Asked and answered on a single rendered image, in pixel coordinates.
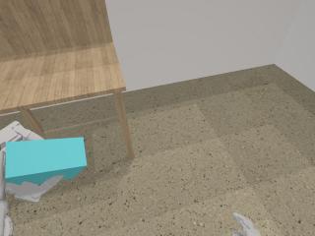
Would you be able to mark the right robot hand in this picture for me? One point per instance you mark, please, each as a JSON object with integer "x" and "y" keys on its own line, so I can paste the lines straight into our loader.
{"x": 246, "y": 226}

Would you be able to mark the robot left forearm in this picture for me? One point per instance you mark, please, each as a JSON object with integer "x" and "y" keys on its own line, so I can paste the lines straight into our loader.
{"x": 6, "y": 223}

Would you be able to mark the left robot hand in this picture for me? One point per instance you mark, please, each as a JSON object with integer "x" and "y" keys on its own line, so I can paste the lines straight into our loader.
{"x": 27, "y": 191}

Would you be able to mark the table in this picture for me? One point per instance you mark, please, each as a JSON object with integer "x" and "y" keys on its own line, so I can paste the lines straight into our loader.
{"x": 56, "y": 51}

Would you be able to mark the sponge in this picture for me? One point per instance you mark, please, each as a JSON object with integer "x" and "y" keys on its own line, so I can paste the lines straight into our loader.
{"x": 38, "y": 160}

